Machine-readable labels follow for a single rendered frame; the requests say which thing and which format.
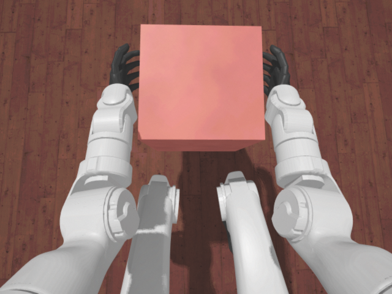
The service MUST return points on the carton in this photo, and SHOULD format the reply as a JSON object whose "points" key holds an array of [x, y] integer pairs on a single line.
{"points": [[200, 87]]}

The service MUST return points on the right robot hand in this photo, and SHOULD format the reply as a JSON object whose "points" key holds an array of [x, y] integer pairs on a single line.
{"points": [[278, 71]]}

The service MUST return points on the right robot upper arm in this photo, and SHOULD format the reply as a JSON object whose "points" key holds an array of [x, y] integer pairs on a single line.
{"points": [[318, 223]]}

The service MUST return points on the left robot shin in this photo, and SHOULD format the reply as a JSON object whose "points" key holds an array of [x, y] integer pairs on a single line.
{"points": [[145, 188]]}

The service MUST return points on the robot right thigh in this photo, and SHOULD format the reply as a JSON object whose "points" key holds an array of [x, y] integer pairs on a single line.
{"points": [[257, 269]]}

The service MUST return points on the left robot upper arm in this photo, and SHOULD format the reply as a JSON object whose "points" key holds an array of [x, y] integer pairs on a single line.
{"points": [[94, 224]]}

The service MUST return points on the robot right forearm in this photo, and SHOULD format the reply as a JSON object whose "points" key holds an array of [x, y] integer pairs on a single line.
{"points": [[299, 161]]}

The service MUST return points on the left robot hand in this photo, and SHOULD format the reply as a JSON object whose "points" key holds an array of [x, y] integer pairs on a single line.
{"points": [[119, 68]]}

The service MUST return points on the robot left forearm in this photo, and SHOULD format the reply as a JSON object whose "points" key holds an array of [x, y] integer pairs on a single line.
{"points": [[107, 161]]}

